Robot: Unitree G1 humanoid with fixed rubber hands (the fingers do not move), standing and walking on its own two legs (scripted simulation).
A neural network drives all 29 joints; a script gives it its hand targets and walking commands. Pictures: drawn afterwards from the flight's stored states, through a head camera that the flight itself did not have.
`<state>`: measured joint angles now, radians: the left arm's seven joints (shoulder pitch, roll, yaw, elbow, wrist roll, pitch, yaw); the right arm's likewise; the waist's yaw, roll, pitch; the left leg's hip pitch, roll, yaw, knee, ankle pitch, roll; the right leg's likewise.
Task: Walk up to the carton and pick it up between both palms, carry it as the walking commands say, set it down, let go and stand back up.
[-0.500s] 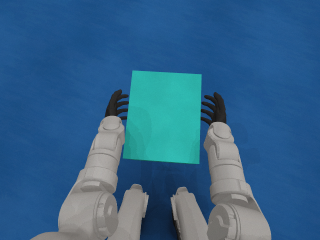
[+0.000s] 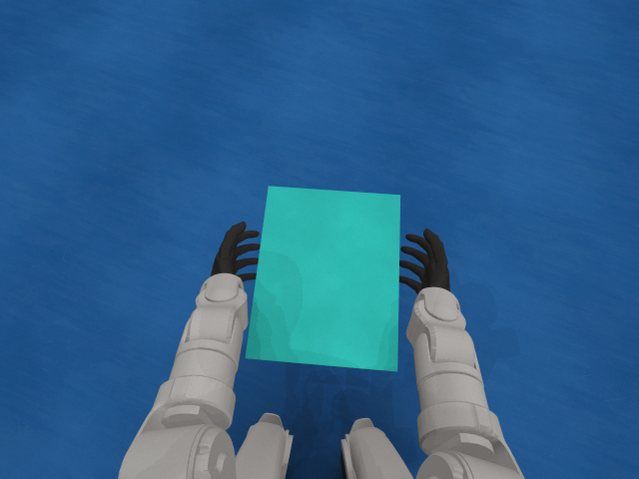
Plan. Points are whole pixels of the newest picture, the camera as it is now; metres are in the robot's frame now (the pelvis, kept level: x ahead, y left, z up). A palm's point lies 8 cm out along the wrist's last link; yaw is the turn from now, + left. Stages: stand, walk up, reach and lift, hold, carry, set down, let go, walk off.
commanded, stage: reach and lift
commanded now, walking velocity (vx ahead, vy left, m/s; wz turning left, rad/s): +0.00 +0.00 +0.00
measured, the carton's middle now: (327, 285) +0.40 +0.00 -0.13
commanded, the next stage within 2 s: none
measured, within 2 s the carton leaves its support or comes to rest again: neither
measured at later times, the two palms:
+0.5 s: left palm (215, 266) +0.36 +0.13 +0.03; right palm (456, 275) +0.35 -0.14 +0.04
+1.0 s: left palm (204, 251) +0.34 +0.13 +0.10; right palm (493, 263) +0.33 -0.15 +0.11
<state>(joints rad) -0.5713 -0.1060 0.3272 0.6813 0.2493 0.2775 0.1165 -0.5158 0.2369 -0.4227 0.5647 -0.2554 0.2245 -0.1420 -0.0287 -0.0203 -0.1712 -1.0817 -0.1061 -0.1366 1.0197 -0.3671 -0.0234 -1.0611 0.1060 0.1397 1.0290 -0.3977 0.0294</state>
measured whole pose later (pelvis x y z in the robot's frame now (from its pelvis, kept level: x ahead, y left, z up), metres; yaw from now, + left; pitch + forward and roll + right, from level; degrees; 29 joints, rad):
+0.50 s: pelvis +0.02 +0.00 +0.06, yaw +0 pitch +14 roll +0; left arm -0.45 -0.16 0.31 0.58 0.29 0.37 0.08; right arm -0.44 0.21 -0.39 0.55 -0.28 0.31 -0.10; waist -0.03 -0.02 -0.11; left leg -0.68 -0.08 -0.14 0.69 -0.26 -0.01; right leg -0.65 0.08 0.16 0.69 -0.28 0.03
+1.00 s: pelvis +0.03 +0.01 +0.08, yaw +0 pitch +0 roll +0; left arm -0.37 -0.18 0.25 0.47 0.29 0.58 0.07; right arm -0.38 0.19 -0.33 0.45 -0.29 0.54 -0.07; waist -0.04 -0.01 -0.05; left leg -0.27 -0.08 -0.14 0.48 -0.21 0.01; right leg -0.25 0.05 0.16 0.48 -0.23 0.02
